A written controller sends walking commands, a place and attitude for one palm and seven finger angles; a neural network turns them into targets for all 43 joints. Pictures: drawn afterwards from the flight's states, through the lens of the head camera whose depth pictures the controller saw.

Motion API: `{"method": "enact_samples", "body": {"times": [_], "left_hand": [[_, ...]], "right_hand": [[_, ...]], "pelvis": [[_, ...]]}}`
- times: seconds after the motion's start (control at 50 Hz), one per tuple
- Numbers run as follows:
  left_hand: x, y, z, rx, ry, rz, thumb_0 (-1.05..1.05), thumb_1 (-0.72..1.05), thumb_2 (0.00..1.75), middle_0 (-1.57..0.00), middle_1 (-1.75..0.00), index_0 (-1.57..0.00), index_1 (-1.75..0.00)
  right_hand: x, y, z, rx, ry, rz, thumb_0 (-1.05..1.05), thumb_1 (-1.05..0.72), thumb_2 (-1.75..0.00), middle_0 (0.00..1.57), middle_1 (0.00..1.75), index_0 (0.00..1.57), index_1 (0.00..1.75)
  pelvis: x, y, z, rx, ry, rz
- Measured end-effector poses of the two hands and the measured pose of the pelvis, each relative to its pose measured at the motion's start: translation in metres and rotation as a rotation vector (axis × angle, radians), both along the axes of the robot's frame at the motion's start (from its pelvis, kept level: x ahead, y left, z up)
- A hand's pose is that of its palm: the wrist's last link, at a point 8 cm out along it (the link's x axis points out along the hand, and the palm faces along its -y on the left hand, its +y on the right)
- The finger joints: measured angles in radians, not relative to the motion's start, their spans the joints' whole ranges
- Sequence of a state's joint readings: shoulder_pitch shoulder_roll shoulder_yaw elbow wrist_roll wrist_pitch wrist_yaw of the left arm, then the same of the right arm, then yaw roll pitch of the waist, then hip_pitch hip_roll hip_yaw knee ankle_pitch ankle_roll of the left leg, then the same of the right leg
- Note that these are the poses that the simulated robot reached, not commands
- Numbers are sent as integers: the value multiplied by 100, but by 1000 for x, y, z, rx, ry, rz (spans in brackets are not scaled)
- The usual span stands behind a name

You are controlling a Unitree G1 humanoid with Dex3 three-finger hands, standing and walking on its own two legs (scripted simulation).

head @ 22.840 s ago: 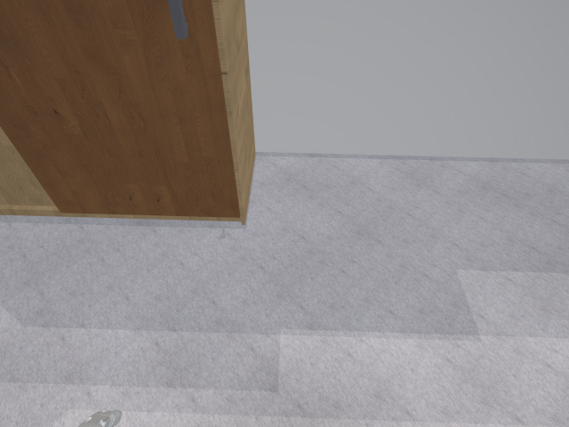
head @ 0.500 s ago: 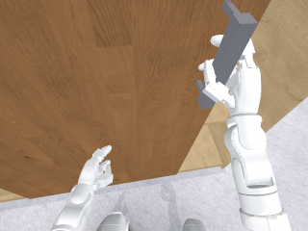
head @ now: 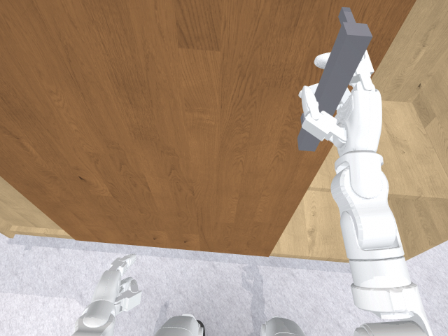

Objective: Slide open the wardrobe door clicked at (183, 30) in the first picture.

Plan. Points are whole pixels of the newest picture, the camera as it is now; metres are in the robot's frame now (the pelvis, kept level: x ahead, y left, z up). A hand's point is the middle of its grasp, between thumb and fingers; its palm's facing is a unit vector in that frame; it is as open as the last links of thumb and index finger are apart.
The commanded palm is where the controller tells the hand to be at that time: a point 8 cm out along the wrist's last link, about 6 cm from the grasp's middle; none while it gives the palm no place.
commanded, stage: step sideways, sliding the door along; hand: right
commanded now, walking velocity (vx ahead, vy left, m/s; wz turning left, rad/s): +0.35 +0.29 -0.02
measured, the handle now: (323, 88) +0.44 -0.10 +0.21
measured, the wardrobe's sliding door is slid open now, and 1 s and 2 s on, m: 0.51 0.67 0.67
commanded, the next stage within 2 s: stop walking and hold the door there in 0.92 s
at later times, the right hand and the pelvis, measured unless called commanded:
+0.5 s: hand (219, 105) +0.39 +0.05 +0.21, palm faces +0.05 +1.00 -0.07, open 6.8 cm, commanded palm +0.36 +0.01 +0.22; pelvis -0.02 +0.15 -0.01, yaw +1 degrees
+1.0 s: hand (193, 99) +0.40 +0.08 +0.21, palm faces +0.34 +0.94 -0.10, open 6.8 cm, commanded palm +0.36 +0.11 +0.21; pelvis +0.01 +0.30 +0.00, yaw -4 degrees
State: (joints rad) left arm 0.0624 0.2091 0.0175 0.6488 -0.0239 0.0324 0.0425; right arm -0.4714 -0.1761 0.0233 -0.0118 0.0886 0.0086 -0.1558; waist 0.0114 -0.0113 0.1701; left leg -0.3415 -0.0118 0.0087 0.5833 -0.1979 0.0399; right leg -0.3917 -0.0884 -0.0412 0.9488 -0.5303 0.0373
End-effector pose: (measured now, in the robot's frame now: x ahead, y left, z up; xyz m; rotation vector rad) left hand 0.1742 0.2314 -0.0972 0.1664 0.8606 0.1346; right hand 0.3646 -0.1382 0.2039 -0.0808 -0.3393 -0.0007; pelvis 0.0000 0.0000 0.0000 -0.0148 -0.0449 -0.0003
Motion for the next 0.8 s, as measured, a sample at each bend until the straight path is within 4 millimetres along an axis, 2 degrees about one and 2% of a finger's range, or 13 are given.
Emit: {"method": "enact_samples", "body": {"times": [0.06, 0.14, 0.24, 0.3, 0.36, 0.4, 0.46, 0.52, 0.6, 0.66, 0.72, 0.8], "left_hand": [[-16, 22, 7, 44, 13, 12, 1, 91, 90, -20, -30, -20, -30], [-36, 49, 10, 83, 6, 49, 1, 91, 90, -20, -30, -20, -30], [-56, 68, 7, 45, 66, 39, 1, 91, 90, -20, -30, -20, -30], [-59, 80, 0, 5, 85, 22, 1, 90, 90, -20, -30, -20, -30], [-54, 98, -12, -29, 62, 11, 1, 90, 90, -21, -30, -20, -30], [-50, 113, -15, -25, 52, 20, 1, 90, 90, -21, -30, -20, -30], [-46, 136, -9, 16, 46, 24, 1, 90, 90, -21, -30, -20, -30], [-40, 159, -6, 59, 18, 26, 1, 90, 90, -21, -30, -20, -30], [-34, 183, 0, 39, 20, 27, 1, 90, 90, -20, -30, -20, -30], [-26, 201, -3, 12, 21, -5, 1, 90, 90, -20, -30, -20, -30], [-14, 222, -8, 6, 12, -31, 1, 90, 90, -21, -30, -20, -30], [-1, 245, 1, 50, 26, -72, 1, 90, 90, -21, -30, -20, -30]], "right_hand": [[0, 19, 0, 23, 9, 23, 2, -65, -75, 46, 140, 20, 139], [1, 41, -1, 36, 1, 58, 3, -66, -74, 45, 140, 18, 137], [-1, 67, 3, 13, 52, 39, 4, -65, -72, 45, 140, 20, 138], [-1, 82, 5, -4, 67, 15, 4, -64, -73, 45, 140, 21, 138], [-2, 98, 4, -16, 50, -18, 2, -63, -75, 45, 140, 21, 139], [-2, 108, 4, -18, 52, -40, 2, -63, -78, 45, 140, 20, 139], [-3, 122, 5, -4, 63, -49, 3, -63, -80, 45, 140, 21, 140], [-1, 135, 3, 19, 45, -34, 4, -63, -82, 45, 140, 21, 139], [-2, 152, 3, 24, 44, -59, 3, -65, -84, 45, 140, 20, 139], [-3, 165, 4, 4, 51, -100, 2, -65, -85, 45, 140, 20, 139], [-4, 170, 3, 5, 49, -179, 1, -66, -86, 46, 140, 20, 137], [-6, 173, 5, 9, 69, -241, 1, -65, -84, 46, 140, 23, 134]], "pelvis": [[-9, 11, 1, -3, 11, 0], [-19, 28, -7, 1, 0, 26], [-23, 58, 4, 31, -20, 41], [-21, 83, 4, 49, -19, 56], [-20, 112, -8, 48, -20, 52], [-23, 124, -10, 57, -26, 30], [-23, 138, -7, 39, -23, 18], [-21, 152, -15, 31, -21, 29], [-17, 183, -9, 13, -34, 44], [-11, 209, -8, 32, -30, 33], [-9, 234, -13, 46, -34, -4], [-6, 254, -5, 26, -25, -47]]}}
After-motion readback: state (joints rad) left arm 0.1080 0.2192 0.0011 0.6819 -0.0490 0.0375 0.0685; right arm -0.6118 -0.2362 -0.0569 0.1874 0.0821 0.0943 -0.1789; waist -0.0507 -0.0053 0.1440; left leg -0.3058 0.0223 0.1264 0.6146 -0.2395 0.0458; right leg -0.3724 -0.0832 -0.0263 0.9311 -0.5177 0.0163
